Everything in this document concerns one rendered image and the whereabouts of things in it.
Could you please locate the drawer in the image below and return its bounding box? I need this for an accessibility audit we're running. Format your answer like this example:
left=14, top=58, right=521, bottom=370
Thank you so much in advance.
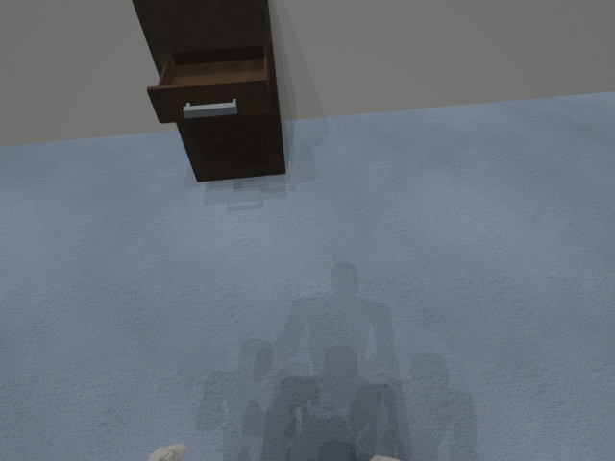
left=147, top=45, right=272, bottom=124

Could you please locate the handle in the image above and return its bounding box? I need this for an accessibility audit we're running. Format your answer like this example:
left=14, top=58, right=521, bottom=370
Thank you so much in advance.
left=183, top=99, right=237, bottom=118

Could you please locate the cabinet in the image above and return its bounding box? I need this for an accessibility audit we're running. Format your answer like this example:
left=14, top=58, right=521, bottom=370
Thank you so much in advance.
left=132, top=0, right=285, bottom=182

